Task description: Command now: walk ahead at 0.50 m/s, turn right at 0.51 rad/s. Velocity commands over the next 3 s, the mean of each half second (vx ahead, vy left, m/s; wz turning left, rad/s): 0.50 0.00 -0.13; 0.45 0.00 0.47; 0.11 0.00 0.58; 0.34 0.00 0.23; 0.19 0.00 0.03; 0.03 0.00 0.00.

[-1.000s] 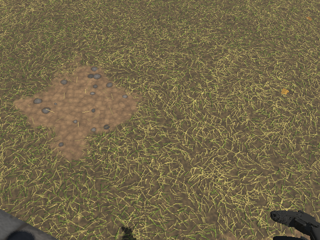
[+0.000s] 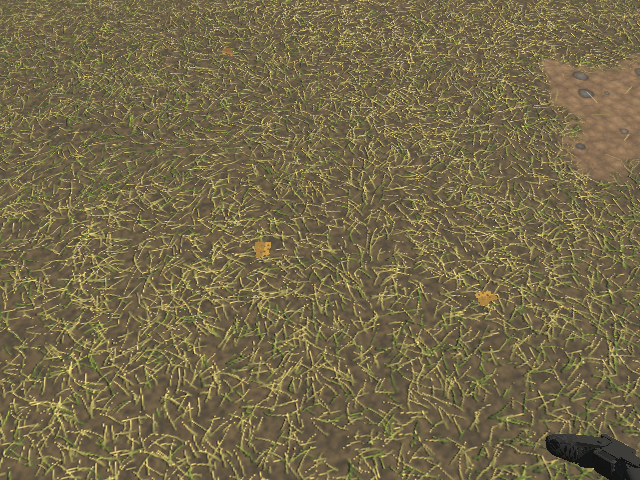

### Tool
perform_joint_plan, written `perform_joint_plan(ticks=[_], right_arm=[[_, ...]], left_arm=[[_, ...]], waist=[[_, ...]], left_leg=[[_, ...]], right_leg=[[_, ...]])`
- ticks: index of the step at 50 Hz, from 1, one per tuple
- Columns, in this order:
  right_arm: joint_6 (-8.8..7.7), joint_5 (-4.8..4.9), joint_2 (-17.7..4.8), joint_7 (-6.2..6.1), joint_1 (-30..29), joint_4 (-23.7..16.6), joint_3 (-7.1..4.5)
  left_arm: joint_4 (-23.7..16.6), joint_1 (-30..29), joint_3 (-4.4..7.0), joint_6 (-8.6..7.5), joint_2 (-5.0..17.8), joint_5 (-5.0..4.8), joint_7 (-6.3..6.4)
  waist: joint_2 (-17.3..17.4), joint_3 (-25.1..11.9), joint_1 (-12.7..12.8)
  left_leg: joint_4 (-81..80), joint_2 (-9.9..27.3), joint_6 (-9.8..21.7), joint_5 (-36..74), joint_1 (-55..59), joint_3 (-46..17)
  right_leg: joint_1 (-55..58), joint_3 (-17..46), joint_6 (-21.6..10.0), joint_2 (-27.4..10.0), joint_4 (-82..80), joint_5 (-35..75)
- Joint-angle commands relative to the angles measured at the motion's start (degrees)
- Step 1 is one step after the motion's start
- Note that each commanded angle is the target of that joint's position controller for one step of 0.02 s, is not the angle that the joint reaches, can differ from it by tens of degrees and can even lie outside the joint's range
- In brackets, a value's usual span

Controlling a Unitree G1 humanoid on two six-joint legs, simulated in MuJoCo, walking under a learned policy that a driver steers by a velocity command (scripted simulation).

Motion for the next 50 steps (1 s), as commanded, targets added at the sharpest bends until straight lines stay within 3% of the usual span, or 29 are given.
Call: perform_joint_plan(ticks=[1,2,3,4,5,6,7,8,10,13,15,18,21,23,24,25,26,27,28,29,30,32,34,36,42,45,48,49,50], right_arm=[[-1.16,-0.55,-8.31,0.5,10.07,-0.7,-3.68],[-1.24,-0.92,-10.76,0.67,19.8,1.0,-4.38],[-0.79,-1.23,-16.08,1.27,26.96,4.58,-5.83],[-0.84,0.24,-10.72,1.47,25.58,4.07,-4.6],[-0.66,0.56,-7.7,1.11,21.02,3.44,-3.84],[-0.28,-0.33,-7.69,1.09,16.09,2.62,-3.63],[-0.19,-0.65,-6.99,1.11,13.05,2.46,-3.48],[-0.31,-0.87,-5.96,1.08,11.48,2.36,-3.14],[-0.58,-0.35,-5.69,1.13,11.2,3.04,-3.11],[-0.71,0.47,-8.95,0.57,13.71,4.89,-3.98],[-0.31,1.07,-9.59,0.2,15.61,6.09,-4.11],[0.39,1.49,-10.19,0.03,18.55,7.87,-4.16],[1.04,1.72,-10.57,-0.02,21.01,9.37,-4.16],[1.6,1.91,-11.36,-0.28,20.5,9.74,-4.28],[1.79,1.91,-11.03,-0.32,20.08,9.8,-4.06],[1.77,1.59,-9.55,-0.31,19.3,9.43,-3.5],[1.47,0.35,-5.71,-0.2,17.92,7.5,-2.05],[0.51,1.47,-1.32,-0.42,24.55,6.25,-0.89],[0.23,2.48,-7.47,-0.57,23.23,7.41,-2.37],[0.36,2.61,-9.7,-0.51,19.4,6.43,-3.13],[0.76,2.23,-8.98,-0.71,17.58,6.43,-3.21],[1.64,1.73,-7.32,-0.61,15.91,5.82,-3.44],[2.59,2.07,-5.19,-0.15,15.34,5.06,-3.17],[3.23,1.78,-4.45,0.12,13.38,3.8,-3.01],[3.26,1.21,-3.44,2.13,2.97,-0.35,-1.71],[3.33,0.59,-3.82,3.42,-1.28,-3.11,-1.57],[3.45,0.35,-7.04,4.41,3.3,-3.57,-2.99],[3.43,0.44,-9.19,4.38,9.28,-2.28,-4.11],[3.48,0.25,-12.11,3.52,16.39,-0.56,-5.62]], left_arm=[[-2.7,-0.93,1.72,0.08,7.34,0.27,0.22],[-3.36,-0.55,0.76,0.15,4.55,1.09,-0.05],[-3.63,9.15,-0.19,-0.69,0.07,-0.37,-0.52],[-2.62,7.62,0.61,-1.14,5.39,-0.85,-0.91],[-4.26,-0.69,1.52,-1.19,8.46,-0.8,-1.11],[-6.02,-5.77,1.53,-1.13,8.18,-0.03,-1.09],[-6.89,-7.72,1.67,-1.21,7.79,0.81,-1.14],[-6.7,-6.81,1.81,-1.02,7.13,0.86,-1.4],[-5.96,-5.54,1.36,-0.46,5.17,0.73,-1.62],[-7.63,-10.81,0.5,-0.56,3.89,1.72,-1.55],[-8.62,-15.0,-0.02,-1.22,3.31,1.74,-1.85],[-9.48,-19.72,-0.21,-1.99,3.52,1.22,-2.39],[-10.47,-22.93,-0.1,-2.87,4.6,0.72,-3.11],[-10.04,-20.72,0.47,-3.55,6.1,0.51,-3.32],[-8.76,-16.76,1.17,-3.73,7.31,0.62,-3.12],[-6.64,-9.35,2.43,-3.89,9.9,1.1,-2.59],[-5.03,1.52,3.86,-3.89,14.77,2.07,-1.9],[-3.94,3.94,4.51,-3.14,17.97,2.37,-2.11],[-4.21,2.77,3.2,-3.22,12.54,1.98,-2.3],[-4.69,-0.74,2.14,-3.45,9.19,1.43,-2.36],[-5.04,-4.47,1.47,-3.64,7.31,1.67,-2.53],[-4.6,-8.31,0.86,-3.96,4.96,2.34,-2.62],[-3.58,-8.56,1.12,-4.37,5.19,2.3,-2.47],[-2.5,-7.73,1.62,-4.53,6.71,2.41,-2.06],[-0.71,-5.47,2.15,-3.79,9.86,1.91,-1.05],[0.03,-3.88,2.31,-2.35,11.31,1.35,-0.54],[-0.7,-4.38,2.96,-0.66,14.02,0.5,0.43],[-1.19,-5.05,3.14,-0.12,14.51,0.31,0.78],[-1.91,-6.1,2.93,0.0,14.16,0.25,0.98]], waist=[[-6.93,-2.86,-8.1],[-1.93,-9.5,-11.8],[20.34,-16.66,-7.89],[15.19,-11.49,-8.77],[8.71,-2.17,-9.91],[3.37,1.54,-8.13],[2.28,2.86,-6.5],[3.82,1.37,-4.59],[4.61,-0.28,-3.55],[3.12,0.17,-4.44],[2.81,0.33,-5.75],[3.39,1.46,-7.08],[4.05,2.31,-7.7],[4.9,1.5,-5.36],[4.97,-0.09,-3.13],[4.05,-4.13,0.24],[-3.62,-12.62,4.83],[-19.04,-17.74,1.75],[-13.73,-13.99,2.57],[-11.47,-7.78,2.05],[-8.74,-4.71,0.47],[-8.62,-0.71,-2.05],[-7.63,0.21,-3.18],[-5.58,1.13,-3.46],[-4.04,4.41,-0.68],[-4.03,5.5,-0.2],[-7.48,0.7,-3.9],[-7.46,-2.35,-7.14],[-5.45,-5.85,-11.29]], left_leg=[[-3.64,-1.56,4.47,-0.18,22.16,1.99],[-3.36,5.94,7.63,-2.12,35.59,-6.39],[-13.5,19.64,18.61,-17.38,50.98,-37.59],[-18.26,20.92,18.45,-33.85,50.48,-46.33],[-18.81,18.6,16.08,-35.27,42.69,-37.19],[-19.49,15.99,14.5,-28.64,33.92,-29.29],[-20.28,13.89,14.2,-21.43,27.69,-23.55],[-21.08,12.33,13.34,-16.62,24.78,-19.75],[-23.09,10.94,13.82,-10.78,22.73,-14.84],[-25.72,11.93,15.24,-5.02,23.58,-10.61],[-25.91,11.05,14.59,-3.79,24.06,-7.94],[-24.9,9.67,13.92,-2.53,23.02,-5.47],[-22.42,10.88,13.52,-3.82,24.65,-7.36],[-19.24,11.57,12.27,-4.08,25.35,-9.19],[-15.81,10.53,11.26,-0.87,24.43,-8.53],[-7.33,7.59,9.51,3.33,20.76,-6.33],[11.25,3.07,6.8,-7.33,10.61,-2.24],[28.13,-2.96,4.48,-30.92,-7.29,0.35],[36.33,0.02,4.48,-30.12,-12.13,-4.76],[37.25,2.12,4.98,-24.9,-13.87,-4.64],[35.98,3.93,4.8,-20.38,-11.7,-3.96],[32.44,6.03,4.68,-14.86,-8.29,-4.13],[30.61,6.5,4.41,-12.39,-7.38,-3.55],[27.44,6.42,3.67,-9.11,-8.98,-3.5],[8.8,4.93,4.28,5.01,-5.95,1.67],[2.79,2.73,5.19,3.79,-4.02,5.42],[1.5,-2.27,7.77,-3.6,4.56,9.04],[-0.61,-4.11,9.15,-3.87,11.55,9.27],[-6.24,-5.01,11.15,3.11,22.85,7.77]], right_leg=[[-7.05,9.01,-5.82,-9.87,2.55,32.67],[-13.14,3.72,-3.31,-5.62,18.35,25.45],[-30.66,0.14,-0.07,2.78,39.12,-3.38],[-39.88,2.26,0.04,-0.61,44.82,-7.92],[-42.84,1.24,-0.43,-3.27,45.5,-2.73],[-39.87,-1.39,-0.8,-5.89,42.26,2.23],[-36.82,-2.0,-0.76,-7.87,37.72,5.28],[-32.49,-2.37,-0.68,-9.98,34.28,7.2],[-28.78,-4.43,-0.04,-10.42,29.57,8.61],[-30.05,-5.93,1.09,-11.33,18.8,14.34],[-28.75,-6.91,1.88,-10.93,11.32,20.56],[-24.24,-8.37,3.47,-8.66,2.88,25.37],[-21.43,-8.58,3.36,-7.43,-1.72,24.45],[-16.05,-8.54,2.22,-6.99,-5.16,22.47],[-9.81,-9.09,1.17,-6.59,-6.78,21.76],[1.33,-7.72,-0.55,-8.11,-6.57,21.16],[17.08,3.74,-4.24,-19.69,-5.96,20.22],[28.67,26.32,-11.75,-30.94,-12.16,8.5],[24.65,27.71,-11.58,-29.59,-14.32,2.01],[18.63,18.85,-9.46,-27.46,-15.21,4.43],[12.71,12.69,-8.09,-24.77,-16.87,9.84],[5.3,4.25,-6.83,-21.67,-20.1,18.36],[3.05,-1.05,-6.89,-21.07,-21.66,26.13],[2.61,-4.96,-7.41,-21.54,-22.49,32.02],[2.76,-15.81,-5.88,-20.01,-24.3,33.6],[6.51,-19.51,-4.38,-20.53,-19.29,46.98],[10.11,-20.98,-2.18,-20.75,-7.6,66.99],[9.24,-21.1,-1.21,-19.95,0.6,68.56],[4.15,-21.89,1.16,-17.41,12.51,61.81]])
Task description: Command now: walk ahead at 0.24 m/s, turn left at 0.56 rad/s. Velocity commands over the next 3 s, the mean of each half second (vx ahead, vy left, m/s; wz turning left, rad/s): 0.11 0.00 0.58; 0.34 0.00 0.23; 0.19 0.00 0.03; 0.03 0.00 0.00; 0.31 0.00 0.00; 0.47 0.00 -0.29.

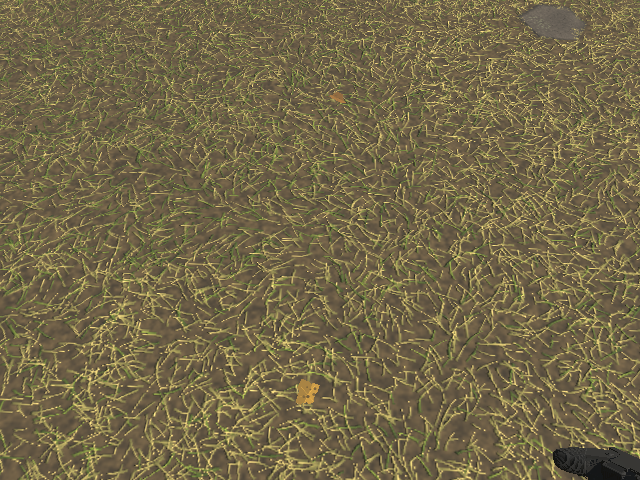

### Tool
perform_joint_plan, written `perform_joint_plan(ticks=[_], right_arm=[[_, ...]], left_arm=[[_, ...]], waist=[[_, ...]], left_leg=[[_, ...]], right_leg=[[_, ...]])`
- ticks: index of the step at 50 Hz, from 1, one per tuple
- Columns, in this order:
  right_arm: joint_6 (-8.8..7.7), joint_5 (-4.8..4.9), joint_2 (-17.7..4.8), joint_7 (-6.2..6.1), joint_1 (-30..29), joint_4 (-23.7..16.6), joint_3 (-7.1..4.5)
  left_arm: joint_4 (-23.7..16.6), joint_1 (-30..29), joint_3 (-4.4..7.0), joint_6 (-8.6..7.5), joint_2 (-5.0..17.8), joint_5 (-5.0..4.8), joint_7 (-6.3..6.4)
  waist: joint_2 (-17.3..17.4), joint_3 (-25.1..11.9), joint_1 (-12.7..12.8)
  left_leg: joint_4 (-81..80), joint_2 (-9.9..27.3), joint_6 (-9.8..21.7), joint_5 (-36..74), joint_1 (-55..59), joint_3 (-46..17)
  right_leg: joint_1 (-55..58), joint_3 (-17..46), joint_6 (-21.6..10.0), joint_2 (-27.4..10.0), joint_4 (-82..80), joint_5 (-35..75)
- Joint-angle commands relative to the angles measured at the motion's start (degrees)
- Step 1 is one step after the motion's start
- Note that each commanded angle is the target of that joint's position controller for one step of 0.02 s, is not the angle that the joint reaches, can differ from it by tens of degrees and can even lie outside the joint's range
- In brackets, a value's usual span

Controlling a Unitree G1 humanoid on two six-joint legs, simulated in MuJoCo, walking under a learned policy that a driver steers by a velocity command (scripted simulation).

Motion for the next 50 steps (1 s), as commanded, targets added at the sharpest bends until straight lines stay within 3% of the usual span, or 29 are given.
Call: perform_joint_plan(ticks=[1,2,3,4,5,6,7,8,10,13,17,21,23,24,25,26,27,29,30,33,36,38,41,43,44,45,46,47,50], right_arm=[[0.31,-0.29,-15.43,-2.25,18.04,0.64,-5.45],[0.26,-1.83,-18.73,-2.66,14.29,-2.64,-4.92],[0.43,-1.64,-16.45,-2.03,15.08,-3.94,-4.48],[0.32,-1.07,-13.59,-1.96,11.62,-4.29,-4.02],[0.31,0.21,-11.02,-2.24,7.92,-4.25,-3.52],[0.59,0.56,-9.15,-2.73,5.67,-4.63,-2.86],[0.97,-0.05,-8.89,-2.98,4.52,-5.1,-2.65],[1.13,-0.85,-9.53,-3.09,4.2,-5.46,-2.87],[1.17,-1.25,-10.73,-3.6,4.99,-5.53,-3.35],[2.06,-0.41,-11.7,-4.76,5.36,-5.84,-3.71],[3.45,-0.27,-11.37,-5.6,4.76,-6.57,-3.57],[4.05,-0.18,-10.98,-5.42,5.85,-6.8,-3.54],[4.48,0.53,-10.25,-5.51,4.85,-7.24,-3.23],[4.59,0.52,-8.26,-5.59,6.42,-7.42,-2.59],[4.4,0.21,-5.13,-5.32,10.22,-7.81,-1.72],[3.39,-0.11,-8.78,-5.19,8.42,-8.91,-2.55],[2.93,-0.19,-11.56,-5.06,7.69,-8.13,-3.34],[3.09,-0.62,-9.94,-4.83,8.23,-6.46,-3.14],[2.89,-0.56,-8.44,-4.43,8.29,-6.17,-2.68],[1.31,-0.13,-5.71,-3.57,5.19,-6.53,-1.5],[-0.1,0.05,-3.5,-3.02,1.68,-7.25,-0.34],[-0.69,0.46,-4.08,-2.67,1.34,-7.12,-0.35],[-1.24,0.87,-5.15,-2.39,5.45,-5.45,-0.79],[-1.05,1.13,-6.97,-3.16,13.91,-3.0,-1.81],[-0.94,0.21,-11.06,-3.96,21.8,-2.05,-2.69],[-0.86,-0.6,-17.43,-3.44,24.7,-1.39,-4.31],[-1.54,-0.15,-13.04,-3.0,23.62,-1.18,-3.14],[-2.06,-0.23,-9.96,-2.83,21.35,-1.28,-1.99],[-2.24,-0.67,-7.1,-2.73,15.66,-1.77,-0.88]], left_arm=[[-6.29,-1.37,0.93,-0.43,6.91,2.3,0.44],[-7.66,4.44,-0.62,-1.73,3.31,3.55,-0.7],[-7.81,2.63,0.28,-2.51,8.43,1.66,-1.44],[-9.91,-2.89,0.43,-2.6,9.31,-0.39,-1.48],[-9.5,-4.97,0.5,-2.01,8.75,0.07,-0.66],[-9.31,-5.6,0.74,-0.9,8.86,0.75,0.18],[-9.45,-5.22,0.94,0.15,9.05,1.01,0.45],[-9.75,-4.52,0.92,0.73,8.38,1.46,0.55],[-10.22,-4.16,0.46,1.04,6.45,1.85,0.83],[-11.35,-6.65,0.23,1.58,6.13,1.8,1.05],[-13.34,-11.23,0.23,1.98,6.3,1.31,0.66],[-14.43,-11.96,0.51,0.65,6.84,0.91,-0.18],[-13.7,-8.56,1.02,-0.03,7.1,0.8,-0.74],[-13.46,-6.19,1.83,-0.1,9.77,1.34,-0.72],[-13.95,-7.24,2.7,0.64,14.44,2.52,-0.35],[-13.71,-5.58,2.84,0.73,13.6,3.67,-0.67],[-14.81,-6.78,2.12,0.48,10.74,2.98,-0.57],[-14.8,-7.76,1.38,0.39,8.33,1.02,-0.13],[-14.23,-6.65,1.12,0.32,7.97,0.75,0.04],[-13.23,-3.5,1.17,-0.19,8.28,1.0,-0.21],[-12.72,-2.31,1.64,-0.37,10.06,0.42,-0.59],[-12.04,-0.62,1.97,-0.41,11.4,0.02,-1.14],[-11.45,-0.33,1.76,-0.01,11.53,-0.9,-1.9],[-11.25,-0.67,0.37,-0.39,7.71,-0.15,-2.26],[-13.01,-2.91,-1.28,-1.07,2.79,1.3,-2.72],[-16.18,-3.1,-1.01,-2.47,3.62,0.14,-2.13],[-15.99,-4.92,0.39,-3.17,8.95,-0.69,-1.9],[-15.78,-5.5,0.75,-3.45,9.69,-1.11,-2.27],[-14.74,-5.97,0.47,-3.29,7.17,0.41,-2.9]], waist=[[5.96,-14.33,-9.57],[13.98,-23.52,-4.16],[5.3,-31.6,-8.13],[2.24,-24.5,-7.79],[-2.97,-16.06,-6.03],[-2.85,-12.02,-4.52],[-1.3,-9.87,-3.04],[-0.13,-9.36,-2.24],[1.27,-10.64,-1.91],[2.33,-12.72,-2.68],[5.16,-10.07,-4.11],[7.63,-9.5,-4.87],[7.52,-9.44,-2.47],[3.54,-11.3,-2.48],[-11.87,-10.93,-6.14],[-18.8,-8.71,-4.06],[-13.62,-6.9,-3.5],[-11.06,-4.42,-3.63],[-10.78,-3.29,-3.13],[-10.87,-1.79,-1.43],[-12.32,-1.77,-0.07],[-12.9,-1.68,0.24],[-11.24,-1.76,-2.68],[-8.58,-5.27,-7.11],[2.89,-9.99,-10.24],[15.71,-10.03,-10.12],[9.65,-5.84,-10.62],[8.34,-2.17,-9.23],[4.67,0.99,-6.0]], left_leg=[[-1.92,6.24,6.75,27.87,37.47,-12.55],[-1.76,20.74,19.78,50.26,50.73,-39.13],[-5.29,21.19,22.33,44.63,52.07,-39.23],[-7.9,17.9,19.72,30.67,45.14,-33.73],[-9.75,13.83,15.43,22.31,35.45,-27.81],[-11.37,11.63,13.33,18.36,27.33,-24.67],[-12.61,9.99,12.32,16.79,20.49,-22.75],[-13.25,9.02,12.04,17.57,16.27,-21.83],[-12.84,7.72,11.76,21.62,14.02,-20.22],[-12.29,7.0,10.22,13.8,14.55,-21.76],[-13.31,4.97,7.57,-6.18,12.74,-25.68],[-9.9,5.19,6.79,-2.87,16.35,-30.6],[-6.2,3.23,4.57,-0.26,16.08,-31.14],[-1.44,0.32,1.85,-11.75,11.51,-28.54],[9.92,-8.4,-1.99,-30.52,0.51,-16.68],[20.85,-8.34,-3.84,-33.48,-7.76,-12.26],[26.4,-5.1,-4.65,-28.42,-9.11,-13.39],[29.63,-3.9,-6.52,-22.39,-10.8,-11.49],[30.46,-3.45,-7.03,-20.26,-11.42,-10.92],[23.07,-1.95,-7.2,-16.08,-8.35,-5.8],[10.45,-0.78,-6.68,-14.96,0.39,-2.74],[4.82,-1.34,-6.02,-16.26,5.68,-1.54],[-5.71,-2.45,-3.78,-10.41,16.86,-0.21],[-8.21,-0.15,-1.64,-10.38,32.01,-3.91],[-11.65,12.0,1.98,-12.59,42.36,-19.39],[-18.15,21.67,10.61,-26.33,44.82,-39.78],[-19.64,21.07,12.23,-32.16,41.75,-40.74],[-20.11,18.35,10.73,-31.65,39.29,-35.27],[-22.85,12.85,8.22,-13.39,31.4,-23.33]], right_leg=[[-21.8,2.8,-0.03,-4.07,38.88,21.91],[-37.79,11.96,3.12,5.83,57.96,-15.84],[-39.56,21.9,2.92,3.67,62.06,-14.18],[-43.46,21.04,1.89,1.83,59.58,-8.34],[-43.91,20.36,1.91,-0.89,53.95,-3.99],[-41.49,20.23,2.09,-2.25,49.55,-1.57],[-37.51,19.9,2.14,-2.27,46.58,-0.26],[-34.72,19.17,2.39,-1.48,43.94,0.84],[-32.68,18.54,3.08,-0.23,38.13,2.69],[-32.79,19.76,3.83,0.76,31.9,7.37],[-31.7,20.94,3.62,2.24,23.86,10.86],[-27.97,21.18,2.31,3.71,14.18,8.33],[-20.57,20.01,0.55,3.37,1.15,15.24],[-12.94,24.42,-2.02,-3.29,-2.98,17.19],[-6.55,37.44,-9.13,-15.32,-5.2,18.97],[-8.46,48.93,-15.85,-20.6,-9.1,10.84],[-9.56,46.87,-15.83,-18.98,-9.66,0.65],[-9.36,39.82,-11.86,-13.34,-10.29,-5.58],[-9.37,38.14,-11.7,-12.55,-11.01,-4.86],[-10.55,31.74,-11.55,-10.07,-13.1,0.26],[-13.44,27.48,-11.59,-9.33,-13.13,6.01],[-15.07,26.91,-12.2,-10.16,-12.44,6.75],[-19.17,26.92,-11.81,-10.84,-9.41,5.98],[-26.04,23.56,-8.3,-7.95,-1.01,8.02],[-34.78,16.81,-4.18,-2.43,18.86,3.71],[-49.78,14.2,-2.42,2.19,32.93,-5.82],[-54.45,17.83,-2.63,-1.14,41.19,-5.21],[-56.45,18.33,-3.54,-2.89,42.69,0.52],[-52.36,17.91,-2.76,-5.6,37.98,11.02]])
Over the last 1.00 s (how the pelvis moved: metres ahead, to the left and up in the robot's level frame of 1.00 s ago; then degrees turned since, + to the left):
0.52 -0.01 0.00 16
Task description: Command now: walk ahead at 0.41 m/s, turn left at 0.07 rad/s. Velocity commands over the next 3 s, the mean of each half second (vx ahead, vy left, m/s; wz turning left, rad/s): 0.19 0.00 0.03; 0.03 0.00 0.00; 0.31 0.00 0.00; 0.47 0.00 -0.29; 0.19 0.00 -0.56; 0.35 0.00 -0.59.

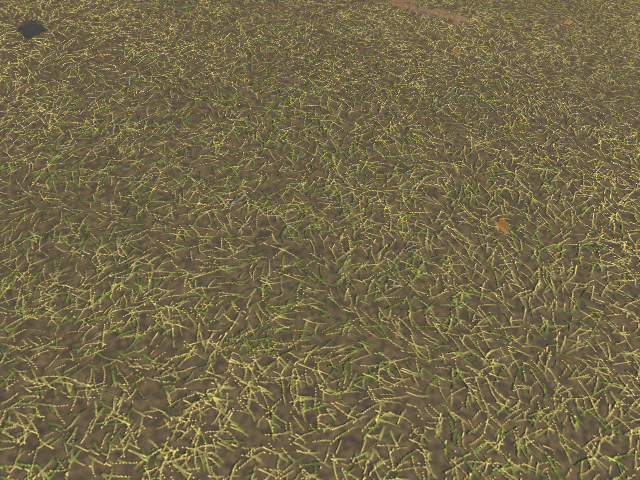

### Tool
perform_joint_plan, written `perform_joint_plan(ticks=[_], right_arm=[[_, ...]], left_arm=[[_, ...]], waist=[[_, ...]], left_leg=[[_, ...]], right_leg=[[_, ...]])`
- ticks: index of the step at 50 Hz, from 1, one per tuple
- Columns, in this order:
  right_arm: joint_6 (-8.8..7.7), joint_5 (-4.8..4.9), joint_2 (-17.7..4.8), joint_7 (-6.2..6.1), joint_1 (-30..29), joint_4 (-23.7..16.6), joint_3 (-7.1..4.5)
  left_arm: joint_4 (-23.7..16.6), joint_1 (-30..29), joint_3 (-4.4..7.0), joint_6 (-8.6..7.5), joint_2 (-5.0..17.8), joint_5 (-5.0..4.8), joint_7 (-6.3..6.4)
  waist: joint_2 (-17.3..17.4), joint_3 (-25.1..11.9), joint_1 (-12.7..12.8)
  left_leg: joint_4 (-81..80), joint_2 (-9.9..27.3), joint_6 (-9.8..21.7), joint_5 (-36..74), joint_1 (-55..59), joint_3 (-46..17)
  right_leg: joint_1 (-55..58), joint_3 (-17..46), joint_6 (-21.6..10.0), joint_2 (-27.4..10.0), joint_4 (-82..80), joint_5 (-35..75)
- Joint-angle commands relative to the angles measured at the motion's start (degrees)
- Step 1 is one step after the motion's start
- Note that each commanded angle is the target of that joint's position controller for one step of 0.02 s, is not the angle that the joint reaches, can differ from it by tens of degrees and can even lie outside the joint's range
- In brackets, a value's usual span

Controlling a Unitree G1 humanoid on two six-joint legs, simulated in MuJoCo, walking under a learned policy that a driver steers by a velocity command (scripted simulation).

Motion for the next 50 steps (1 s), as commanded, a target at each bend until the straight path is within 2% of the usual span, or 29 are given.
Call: perform_joint_plan(ticks=[1,3,5,6,8,10,12,13,14,15,16,17,18,19,20,21,23,26,28,29,30,31,32,34,35,37,44,49,50], right_arm=[[-0.79,-0.47,-7.81,-0.29,0.71,-2.37,-2.09],[-0.53,-0.37,-8.25,-0.91,-0.51,-1.62,-2.23],[0.03,-0.26,-9.19,-1.61,-0.27,-0.41,-2.46],[0.23,-0.13,-9.82,-1.83,1.25,0.53,-2.62],[0.47,0.24,-10.74,-1.98,3.46,2.21,-2.81],[0.52,0.72,-11.01,-2.08,2.65,2.94,-2.92],[0.72,0.9,-11.32,-2.21,0.9,3.28,-3.08],[0.81,0.79,-10.54,-2.24,1.07,3.4,-2.86],[0.73,-0.3,-8.6,-2.26,3.05,3.04,-2.14],[0.5,-1.43,-3.64,-1.8,12.65,3.82,-0.38],[1.02,-0.48,-5.58,-1.42,14.26,5.81,-0.53],[1.91,0.88,-10.03,-1.41,10.09,5.23,-1.8],[2.92,1.18,-9.62,-1.9,5.59,4.38,-1.87],[4.12,0.67,-8.76,-2.46,3.5,4.1,-1.85],[5.28,0.15,-8.22,-3.02,3.31,4.09,-1.92],[5.93,-0.01,-7.03,-3.39,4.24,4.68,-1.66],[5.92,-0.63,-5.23,-3.77,5.58,5.9,-1.15],[5.45,-0.91,-4.83,-3.31,5.44,7.24,-1.14],[5.3,-2.17,-4.83,-3.0,3.92,6.93,-1.1],[5.2,-2.46,-6.36,-3.21,1.94,5.58,-1.14],[5.16,-1.66,-10.09,-3.53,-0.44,5.87,-2.05],[4.6,-1.55,-7.89,-3.46,-2.22,5.8,-1.62],[3.93,-1.85,-5.97,-3.45,-3.28,6.04,-1.03],[2.74,-1.56,-5.03,-3.25,-4.21,6.45,-0.79],[2.31,-1.29,-4.71,-3.22,-3.15,6.75,-0.67],[1.95,-0.84,-5.47,-3.22,-1.43,7.75,-0.84],[2.27,-0.5,-5.14,-3.24,-0.86,10.06,-0.74],[2.65,-0.41,-4.7,-3.14,-1.53,12.02,-0.69],[2.78,-0.3,-4.4,-3.13,-0.35,13.03,-0.71]], left_arm=[[-6.01,-6.37,1.17,-1.46,4.46,0.7,-0.51],[-6.08,-7.32,0.55,-1.07,2.77,1.34,-0.58],[-6.72,-10.39,-0.54,-1.12,0.33,1.43,-0.79],[-7.14,-12.36,-0.75,-1.18,0.04,1.33,-1.03],[-7.7,-14.38,-0.52,-1.17,1.1,0.97,-1.59],[-8.01,-14.4,0.06,-1.12,2.78,1.13,-1.97],[-6.98,-10.61,0.97,-1.14,4.66,1.78,-1.81],[-5.62,-6.59,1.61,-1.2,5.94,2.25,-1.4],[-5.35,-2.87,2.28,-1.29,9.23,2.76,-0.82],[-5.81,-1.32,1.98,-0.62,10.77,3.93,-0.27],[-5.15,-0.16,0.84,0.29,5.84,2.43,-0.42],[-5.62,-3.95,0.48,0.9,5.18,1.26,-0.76],[-5.82,-7.9,0.19,1.31,4.25,1.14,-0.77],[-5.95,-11.44,-0.39,1.56,3.01,1.35,-0.82],[-6.02,-14.23,-0.37,1.75,3.07,1.91,-0.72],[-5.93,-16.15,-0.05,2.07,3.7,2.48,-0.65],[-5.38,-16.68,0.07,2.18,3.52,2.86,-0.25],[-4.37,-17.04,0.06,2.74,3.61,1.91,0.45],[-3.04,-15.83,-0.78,3.08,1.4,1.79,0.58],[-2.27,-14.59,-1.05,3.18,0.84,2.07,0.5],[-2.24,-12.54,-0.61,3.35,1.49,1.91,0.57],[-1.92,-13.56,-0.63,3.35,1.79,2.18,0.85],[-1.67,-13.27,-0.58,3.3,1.48,2.06,1.06],[-0.25,-11.51,-0.52,3.41,1.38,2.17,1.45],[0.33,-11.27,-0.42,3.38,1.63,2.14,1.48],[1.18,-11.53,-0.51,3.17,1.03,1.88,1.39],[4.91,-11.13,-0.31,3.43,1.35,1.21,1.59],[7.49,-11.13,-0.15,4.12,1.85,1.02,2.16],[8.53,-10.18,-0.2,4.28,1.48,0.94,2.23]], waist=[[8.77,5.41,-1.54],[7.4,4.51,-0.73],[7.49,3.78,-1.49],[7.8,3.33,-2.41],[8.07,2.39,-3.04],[8.18,1.82,-1.91],[7.64,-0.3,0.98],[6.44,-2.74,2.81],[1.41,-7.97,3.51],[-10.62,-17.45,0.23],[-11.46,-24.06,1.31],[-6.24,-17.37,1.65],[-3.17,-10.91,0.87],[-2.18,-5.95,-0.2],[-3.94,-3.61,-1.76],[-5.75,-2.05,-2.75],[-6.64,-2.93,-3.03],[-4.86,-4.04,-3.44],[-3.35,-1.67,-3.53],[-0.94,1.48,-2.53],[6.25,4.45,0.74],[8.39,5.61,0.28],[9.69,5.52,0.85],[9.64,4.75,1.23],[7.47,4.02,0.65],[4.98,2.79,-0.11],[2.12,-0.19,-0.72],[1.98,0.13,-0.52],[2.27,-1.0,-0.65]], left_leg=[[-15.36,14.61,10.4,10.87,10.24,-16.7],[-13.89,12.56,9.62,29.38,7.68,-9.39],[-12.42,10.12,7.83,36.54,3.99,-3.95],[-11.92,9.8,7.32,36.95,3.43,-3.15],[-10.81,10.99,6.87,35.52,4.24,-3.88],[-8.25,12.51,5.9,34.4,6.49,-5.34],[-2.63,12.19,4.34,36.75,8.22,-5.77],[3.25,9.74,2.96,38.69,7.78,-4.88],[13.36,5.96,0.2,29.03,3.27,-2.68],[33.22,0.31,-4.01,-5.72,-11.63,-2.15],[40.65,-0.84,-5.55,-25.1,-13.32,-7.24],[43.7,1.52,-6.0,-23.85,-15.85,-7.62],[42.84,3.21,-6.22,-21.16,-18.06,-5.77],[38.96,4.66,-6.59,-19.03,-17.41,-5.09],[33.76,6.02,-6.87,-16.41,-13.21,-4.96],[29.13,5.33,-7.13,-14.74,-8.75,-3.33],[22.08,4.92,-6.83,-11.56,-3.21,-2.09],[11.14,4.14,-5.09,1.67,3.91,-0.42],[5.8,4.48,-3.23,4.64,7.07,-1.01],[0.62,7.62,-1.63,1.86,4.34,-5.02],[-1.61,8.06,0.18,-11.49,-5.37,-6.38],[-4.35,7.17,0.07,-17.91,-11.29,-6.25],[-5.64,7.15,-1.0,-17.37,-12.87,-6.22],[-4.55,6.59,-2.51,-11.16,-11.14,-5.43],[-3.39,6.3,-2.79,-7.83,-9.14,-4.9],[-1.21,5.9,-2.72,-1.75,-5.61,-4.23],[1.12,5.01,-2.25,10.74,-1.03,-2.73],[0.72,4.52,-2.23,13.43,-0.16,-2.04],[0.04,4.03,-1.95,7.96,0.56,-1.5]], right_leg=[[-19.24,1.77,0.86,-3.65,-0.55,7.17],[-14.76,-0.02,2.76,-2.3,-7.33,10.63],[-7.55,-1.68,3.14,-0.35,-17.45,16.7],[-4.72,-2.19,2.97,0.77,-21.39,20.13],[-0.88,-1.54,2.06,2.28,-25.98,24.93],[0.95,0.26,0.23,2.39,-29.01,24.46],[6.67,0.0,-1.75,3.55,-32.02,24.19],[13.49,-1.03,-3.02,4.28,-34.36,28.18],[24.44,3.76,-5.45,-1.74,-32.25,49.49],[43.29,20.14,-16.19,-17.05,-29.3,64.81],[43.15,28.34,-20.11,-19.75,-32.93,57.33],[35.84,24.92,-17.76,-17.11,-36.52,42.57],[29.37,21.6,-15.02,-14.39,-38.97,30.92],[21.65,18.45,-13.34,-12.52,-41.64,22.94],[14.5,15.92,-11.73,-10.52,-44.13,15.97],[9.16,13.13,-10.86,-8.25,-45.84,12.61],[6.65,10.28,-11.1,-7.04,-46.32,11.41],[4.66,9.04,-9.88,-6.6,-45.8,0.65],[1.06,8.09,-5.43,-4.27,-45.38,-11.39],[0.69,6.94,-2.63,-2.28,-43.24,-13.84],[5.32,2.85,-0.52,1.39,-41.15,-9.71],[11.25,1.69,0.48,2.21,-37.77,-3.98],[14.16,1.36,0.26,2.29,-35.89,0.13],[15.42,1.15,-0.58,2.09,-34.82,4.61],[14.81,1.55,-1.12,1.77,-34.96,5.65],[14.14,1.64,-1.45,1.64,-34.86,8.84],[17.14,1.36,-1.3,1.33,-32.71,21.13],[18.45,1.42,-1.29,1.17,-32.46,23.3],[18.91,0.42,-1.35,2.03,-32.18,17.71]])
Over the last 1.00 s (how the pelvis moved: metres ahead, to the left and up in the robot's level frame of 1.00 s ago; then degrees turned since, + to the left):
0.23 0.06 0.02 24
